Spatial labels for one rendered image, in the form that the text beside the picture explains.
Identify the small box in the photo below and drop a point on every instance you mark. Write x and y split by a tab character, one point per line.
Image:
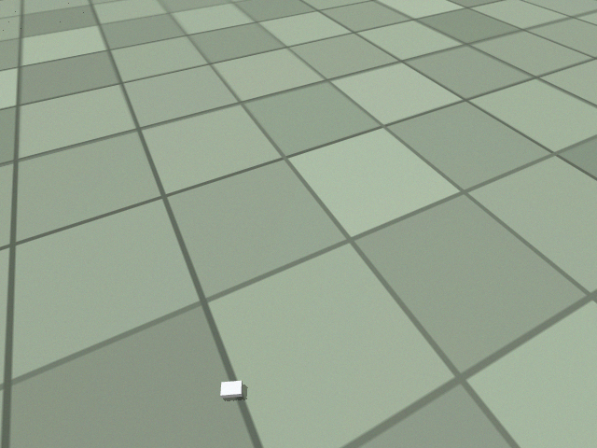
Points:
231	389

